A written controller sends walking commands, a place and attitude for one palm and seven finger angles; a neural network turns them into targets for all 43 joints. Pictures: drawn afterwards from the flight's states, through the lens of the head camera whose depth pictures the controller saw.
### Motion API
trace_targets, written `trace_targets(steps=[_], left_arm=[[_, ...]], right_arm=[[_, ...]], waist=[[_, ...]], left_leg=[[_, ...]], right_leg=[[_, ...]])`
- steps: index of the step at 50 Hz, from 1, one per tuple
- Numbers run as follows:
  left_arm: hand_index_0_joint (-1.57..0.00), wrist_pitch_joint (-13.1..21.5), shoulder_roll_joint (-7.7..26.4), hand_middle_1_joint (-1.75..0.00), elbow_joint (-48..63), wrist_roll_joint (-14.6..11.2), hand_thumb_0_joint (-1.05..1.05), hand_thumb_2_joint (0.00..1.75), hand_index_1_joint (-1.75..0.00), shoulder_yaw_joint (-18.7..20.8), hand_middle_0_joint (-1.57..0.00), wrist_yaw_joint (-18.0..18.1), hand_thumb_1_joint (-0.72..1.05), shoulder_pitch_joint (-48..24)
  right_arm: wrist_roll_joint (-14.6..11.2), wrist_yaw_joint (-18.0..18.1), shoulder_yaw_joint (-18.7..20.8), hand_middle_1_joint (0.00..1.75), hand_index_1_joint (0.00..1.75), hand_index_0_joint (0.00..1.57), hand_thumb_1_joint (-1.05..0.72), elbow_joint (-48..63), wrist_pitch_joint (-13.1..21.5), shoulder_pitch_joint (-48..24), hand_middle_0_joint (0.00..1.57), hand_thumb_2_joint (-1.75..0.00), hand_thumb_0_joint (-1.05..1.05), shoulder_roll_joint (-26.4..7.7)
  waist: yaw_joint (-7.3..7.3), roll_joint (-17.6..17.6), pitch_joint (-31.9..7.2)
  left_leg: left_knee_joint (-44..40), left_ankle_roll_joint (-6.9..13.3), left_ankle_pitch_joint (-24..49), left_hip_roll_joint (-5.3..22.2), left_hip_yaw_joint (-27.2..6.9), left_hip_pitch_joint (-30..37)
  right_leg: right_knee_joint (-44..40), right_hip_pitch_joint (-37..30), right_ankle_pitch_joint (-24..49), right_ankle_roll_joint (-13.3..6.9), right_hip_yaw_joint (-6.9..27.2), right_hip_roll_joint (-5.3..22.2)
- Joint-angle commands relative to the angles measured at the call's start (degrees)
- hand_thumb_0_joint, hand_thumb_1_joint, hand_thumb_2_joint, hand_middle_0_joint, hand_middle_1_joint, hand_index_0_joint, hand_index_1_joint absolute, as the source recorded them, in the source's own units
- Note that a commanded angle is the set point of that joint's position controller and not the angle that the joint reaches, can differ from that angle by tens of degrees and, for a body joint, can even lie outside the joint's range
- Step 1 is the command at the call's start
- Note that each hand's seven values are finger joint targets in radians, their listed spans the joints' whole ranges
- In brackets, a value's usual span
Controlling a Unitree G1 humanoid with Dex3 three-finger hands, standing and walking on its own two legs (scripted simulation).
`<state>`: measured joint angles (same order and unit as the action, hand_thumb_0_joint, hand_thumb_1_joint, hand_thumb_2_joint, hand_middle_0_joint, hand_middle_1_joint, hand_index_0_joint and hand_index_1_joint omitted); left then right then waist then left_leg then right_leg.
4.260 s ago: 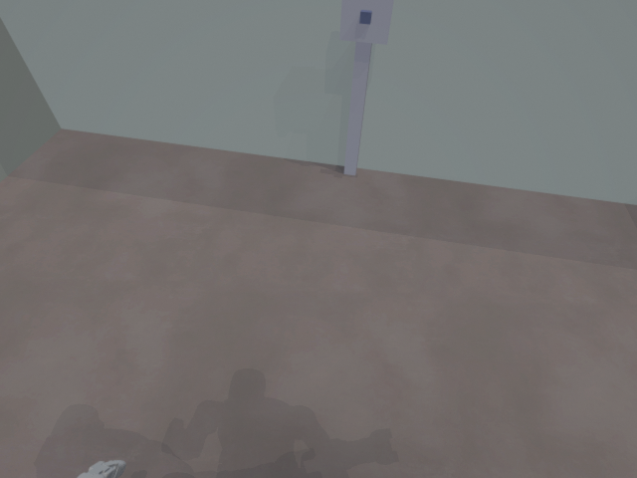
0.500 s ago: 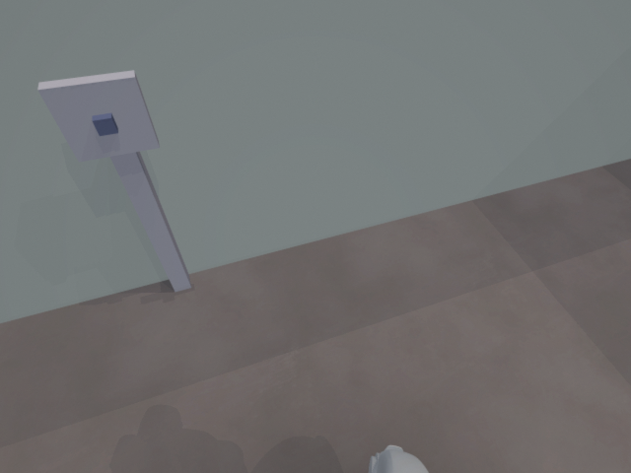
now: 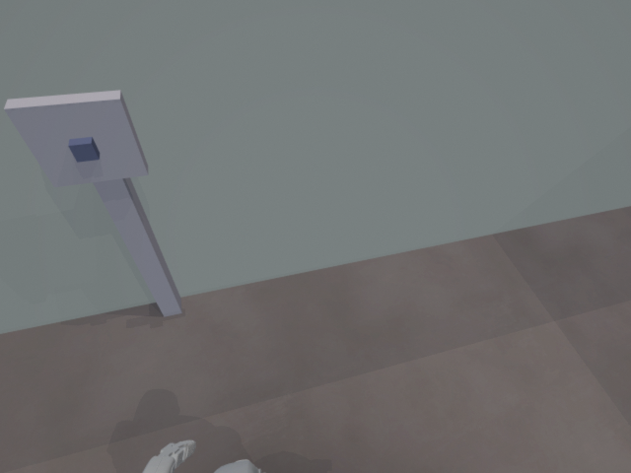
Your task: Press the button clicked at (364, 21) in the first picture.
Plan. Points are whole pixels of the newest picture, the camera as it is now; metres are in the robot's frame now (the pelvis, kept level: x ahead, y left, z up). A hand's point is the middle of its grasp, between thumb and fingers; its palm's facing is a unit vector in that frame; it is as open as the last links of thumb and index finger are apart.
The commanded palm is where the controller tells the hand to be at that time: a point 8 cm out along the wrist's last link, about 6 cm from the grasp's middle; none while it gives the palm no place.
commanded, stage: turn to face it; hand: left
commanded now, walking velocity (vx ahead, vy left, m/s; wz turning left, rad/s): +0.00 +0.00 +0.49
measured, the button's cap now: (84, 148) +0.65 +0.46 -0.01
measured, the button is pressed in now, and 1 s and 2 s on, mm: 0 0 0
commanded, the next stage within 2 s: take the last steps up to it in 0.54 s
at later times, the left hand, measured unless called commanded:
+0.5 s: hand out of the picture +0.08 +0.22 -0.15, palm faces +0.20 -0.94 -0.26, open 7.4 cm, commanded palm none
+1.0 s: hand out of the picture -0.06 +0.15 -0.15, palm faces +0.41 -0.89 -0.21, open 7.3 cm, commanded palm none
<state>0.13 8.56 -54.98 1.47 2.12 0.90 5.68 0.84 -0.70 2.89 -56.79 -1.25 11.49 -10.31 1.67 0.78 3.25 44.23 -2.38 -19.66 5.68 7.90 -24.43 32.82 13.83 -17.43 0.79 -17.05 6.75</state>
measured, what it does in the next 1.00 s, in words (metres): steps on the spot, turning left: left foot, then right foot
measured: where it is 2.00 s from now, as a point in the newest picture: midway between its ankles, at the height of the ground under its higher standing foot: (269, 468)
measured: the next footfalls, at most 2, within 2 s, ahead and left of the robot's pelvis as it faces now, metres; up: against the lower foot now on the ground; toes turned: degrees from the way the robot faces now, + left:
left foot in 0.02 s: +0.09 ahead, +0.10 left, +0.00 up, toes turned +11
right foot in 0.58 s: +0.11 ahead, -0.13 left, +0.00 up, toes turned +9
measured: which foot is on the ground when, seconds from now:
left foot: up 0.00-0.00, down 0.02-0.58, up 0.60-1.00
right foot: down 0.00-0.04, up 0.06-0.56, down 0.58-1.00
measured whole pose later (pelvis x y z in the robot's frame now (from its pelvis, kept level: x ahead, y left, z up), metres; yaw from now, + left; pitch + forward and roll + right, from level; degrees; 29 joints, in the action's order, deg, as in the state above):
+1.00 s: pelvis +0.05 -0.01 +0.02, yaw +19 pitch +0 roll +1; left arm 1.4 9.7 -61.9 2.0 1.9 0.2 23.0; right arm 1.0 -1.8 3.2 -58.6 -1.8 10.4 -12.9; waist -3.7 0.1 0.7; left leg 38.5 -1.4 -21.1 3.8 4.4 -18.1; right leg 22.8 7.8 -14.7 1.6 -8.6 6.2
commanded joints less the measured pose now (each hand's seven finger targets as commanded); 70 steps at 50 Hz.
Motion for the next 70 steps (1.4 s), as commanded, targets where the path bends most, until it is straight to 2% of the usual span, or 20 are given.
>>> trace_targets(steps=[1, 2, 3, 9, 20, 26, 27, 29, 30, 31, 34, 37, 47, 51, 52, 53, 54, 56, 61, 70], left_arm=[[-0.2, -0.96, 8.25, -0.3, 4.43, -0.82, 0.0, 0.9, -0.3, 3.28, -0.2, 0.42, 0.9, 4.91], [-0.2, -1.22, 6.23, -0.3, 7.22, -0.84, 0.0, 0.9, -0.3, 2.35, -0.2, 0.31, 0.9, 2.35], [-0.2, -1.6, 6.97, -0.3, 7.31, -0.23, 0.0, 0.9, -0.3, 2.4, -0.2, 0.77, 0.9, 1.34], [-0.2, -1.29, 7.84, -0.3, 4.15, -0.55, 0.0, 0.9, -0.3, 2.88, -0.2, 0.01, 0.9, 5.1], [-0.2, -2.1, 7.96, -0.3, 4.78, -0.76, 0.0, 0.9, -0.3, 2.11, -0.2, 0.47, 0.9, 3.51], [-0.2, -0.96, 7.7, -0.3, 2.9, -1.14, 0.0, 0.9, -0.3, 1.76, -0.2, 0.98, 0.9, 10.08], [-0.2, -0.48, 8.86, -0.3, 2.49, -0.95, 0.0, 0.9, -0.3, 1.81, -0.2, 1.13, 0.9, 11.54], [-0.2, 0.6, 15.95, -0.3, 3.03, 0.2, 0.0, 0.9, -0.3, 2.83, -0.2, 1.62, 0.9, 11.6], [-0.2, 0.48, 15.95, -0.3, 3.91, -0.22, 0.0, 0.9, -0.3, 2.77, -0.2, 1.51, 0.9, 11.49], [-0.2, 0.52, 14.57, -0.3, 4.03, -0.16, 0.0, 0.9, -0.3, 2.83, -0.2, 1.58, 0.9, 8.83], [-0.2, 1.14, 10.43, -0.3, 3.77, -0.31, 0.0, 0.9, -0.3, 1.7, -0.2, 1.18, 0.9, 7.71], [-0.2, 2.05, 9.42, -0.3, 1.27, -0.15, 0.0, 0.9, -0.3, 1.79, -0.2, 0.86, 0.9, 12.99], [-0.2, 2.69, 11.93, -0.3, -4.6, 0.63, 0.0, 0.9, -0.3, 2.21, -0.2, 0.04, 0.9, 19.2], [-0.2, 1.91, 9.93, -0.3, -5.77, -0.31, 0.0, 0.9, -0.3, 1.88, -0.2, -0.13, 0.9, 16.59], [-0.2, 1.75, 7.7, -0.3, -5.4, -0.43, 0.0, 0.9, -0.3, 1.39, -0.2, -0.44, 0.9, 16.57], [-0.2, 1.67, 4.02, -0.3, -3.8, -0.4, 0.0, 0.9, -0.3, 0.58, -0.2, -0.65, 0.9, 15.62], [-0.2, 1.56, 4.71, -0.3, -1.73, 0.22, 0.0, 0.9, -0.3, 0.4, -0.2, -0.34, 0.9, 10.59], [-0.2, 1.43, 5.23, -0.3, -2.33, 0.1, 0.0, 0.9, -0.3, 0.95, -0.2, -0.83, 0.9, 8.15], [-0.2, 0.5, 3.4, -0.3, -4.88, 0.12, 0.0, 0.9, -0.3, 1.09, -0.2, -1.56, 0.9, 13.63], [-0.2, 0.85, 3.09, -0.3, -0.4, -0.17, 0.0, 0.9, -0.3, 1.11, -0.2, -1.53, 0.9, 2.92]], right_arm=[[0.93, -0.16, 2.6, 0.3, 0.3, 0.2, -0.9, 3.35, 1.05, 8.88, 0.2, -0.9, 0.0, -10.35], [1.02, 0.15, 3.43, 0.3, 0.3, 0.2, -0.9, 3.89, 1.03, 11.92, 0.2, -0.9, 0.0, -15.03], [0.93, 1.2, 3.42, 0.3, 0.3, 0.2, -0.9, 2.97, 1.21, 11.92, 0.2, -0.9, 0.0, -14.99], [0.29, 2.03, 2.05, 0.3, 0.3, 0.2, -0.9, 5.91, 2.42, 2.89, 0.2, -0.9, 0.0, -10.77], [0.5, 1.59, 2.71, 0.3, 0.3, 0.2, -0.9, 4.41, 0.81, 3.09, 0.2, -0.9, 0.0, -11.74], [0.26, 1.31, 2.84, 0.3, 0.3, 0.2, -0.9, 4.51, 0.26, -0.35, 0.2, -0.9, 0.0, -11.59], [-0.14, 1.09, 2.67, 0.3, 0.3, 0.2, -0.9, 4.61, 0.28, -0.78, 0.2, -0.9, 0.0, -10.74], [-0.74, 0.57, 1.53, 0.3, 0.3, 0.2, -0.9, 6.13, 0.31, 0.55, 0.2, -0.9, 0.0, -4.4], [-0.03, 0.85, 2.21, 0.3, 0.3, 0.2, -0.9, 6.46, -0.74, -1.18, 0.2, -0.9, 0.0, -6.85], [0.13, 0.8, 2.52, 0.3, 0.3, 0.2, -0.9, 5.66, -1.36, -1.66, 0.2, -0.9, 0.0, -6.92], [0.44, 0.15, 2.08, 0.3, 0.3, 0.2, -0.9, 2.58, -1.37, 1.32, 0.2, -0.9, 0.0, -6.11], [0.79, -0.4, 2.06, 0.3, 0.3, 0.2, -0.9, 2.69, -0.88, -1.0, 0.2, -0.9, 0.0, -5.89], [0.19, -1.19, 0.44, 0.3, 0.3, 0.2, -0.9, 3.58, 1.07, -5.66, 0.2, -0.9, 0.0, -3.73], [-0.02, -0.1, 0.13, 0.3, 0.3, 0.2, -0.9, -0.58, 2.71, 4.31, 0.2, -0.9, 0.0, -5.02], [0.1, 0.43, 1.06, 0.3, 0.3, 0.2, -0.9, -1.89, 3.02, 8.98, 0.2, -0.9, 0.0, -8.5], [0.65, 0.9, 2.26, 0.3, 0.3, 0.2, -0.9, -3.11, 3.04, 14.14, 0.2, -0.9, 0.0, -13.75], [0.79, 1.13, 2.37, 0.3, 0.3, 0.2, -0.9, -4.09, 2.76, 16.89, 0.2, -0.9, 0.0, -14.26], [0.57, 1.72, 1.08, 0.3, 0.3, 0.2, -0.9, -3.68, 3.06, 12.04, 0.2, -0.9, 0.0, -9.8], [0.04, 2.16, 0.12, 0.3, 0.3, 0.2, -0.9, -3.01, 4.84, 8.27, 0.2, -0.9, 0.0, -5.7], [0.87, 2.48, 0.56, 0.3, 0.3, 0.2, -0.9, -6.86, 4.66, 13.65, 0.2, -0.9, 0.0, -6.1]], waist=[[1.56, -14.11, -4.96], [3.37, -22.96, -4.41], [3.62, -18.35, -7.25], [-0.7, -7.27, -9.69], [0.61, -8.06, -6.39], [-2.35, -8.54, -7.2], [-3.06, -6.16, -6.78], [-2.7, 15.41, -5.1], [-3.76, 13.87, -4.53], [-2.45, 13.57, -2.26], [-1.01, 6.93, -1.84], [-3.37, 7.89, -0.76], [-5.66, 10.36, 0.33], [-0.77, 4.33, -2.09], [1.34, -4.66, -3.79], [3.51, -16.18, -3.31], [5.2, -15.42, 0.1], [2.76, -11.75, 5.65], [-2.08, -7.58, 4.1], [-0.27, -6.92, 5.27]], left_leg=[[-19.48, 5.31, 23.19, 8.91, -15.85, 16.11], [-26.02, 12.59, 34.27, 19.66, -30.11, 16.38], [-26.36, 13.75, 31.93, 19.53, -32.52, 17.7], [-23.04, 11.2, 40.19, 9.77, -15.99, 21.15], [-25.01, 12.94, 28.35, 9.11, -20.6, 18.95], [-20.88, 10.53, 26.24, 6.31, -21.21, 11.65], [-18.4, 8.33, 22.07, 4.22, -19.97, 7.94], [-1.56, 1.06, -7.57, -7.98, -8.17, -5.5], [7.37, 1.18, -13.28, -6.6, -10.87, -3.85], [14.03, 1.22, -11.51, -6.11, -11.52, -4.34], [20.28, -0.08, -2.75, -4.25, -9.59, -5.6], [18.09, -0.79, 0.1, -2.79, -8.23, -7.68], [-5.5, 0.88, -3.26, -2.42, -2.65, 0.49], [-22.42, 1.35, 4.39, -3.63, 0.63, 22.54], [-24.24, 3.37, 1.18, 2.97, -7.26, 31.18], [-29.66, 8.77, -4.0, 15.32, -22.6, 33.92], [-33.94, 12.01, -8.16, 18.71, -27.59, 29.51], [-35.06, 12.73, -5.89, 16.58, -23.58, 21.94], [-35.42, 10.99, 11.02, 10.04, -10.08, 17.22], [-28.95, 10.81, 27.28, 10.7, -6.56, 20.55]], right_leg=[[11.44, 11.18, -3.02, 1.62, 2.72, 4.79], [25.66, 17.5, -23.15, 4.05, 5.16, -1.03], [33.18, 19.77, -20.95, 3.21, 13.16, -1.04], [33.24, 18.73, -4.82, 4.69, 16.15, -0.18], [18.53, 13.19, -7.66, 4.39, 15.58, -2.57], [-1.23, -1.02, 1.01, 2.71, 14.29, -4.66], [-8.47, -6.07, 6.53, 2.53, 14.65, -3.8], [-17.83, -10.78, 13.98, -5.67, 35.0, 16.72], [-18.48, -4.0, 15.22, -9.96, 35.06, 19.93], [-18.47, -0.81, 14.72, -10.42, 33.33, 16.99], [-16.28, -4.05, 16.21, -7.03, 22.8, 10.3], [-19.4, -7.04, 5.89, -6.62, 23.5, 10.82], [-21.88, -7.7, -2.43, -8.0, 22.51, 12.07], [-12.83, 3.79, -3.93, -3.56, 14.99, 5.98], [-3.76, 11.42, -6.35, -1.36, 11.8, 2.49], [9.64, 20.93, -12.87, 0.81, 6.27, -2.35], [19.42, 24.48, -17.2, 0.29, 9.46, -2.71], [28.39, 26.27, -10.23, -0.65, 14.19, 0.74], [26.66, 19.7, 1.45, 0.83, 13.37, 1.06], [6.28, 13.68, 2.8, -0.51, 10.4, -1.71]])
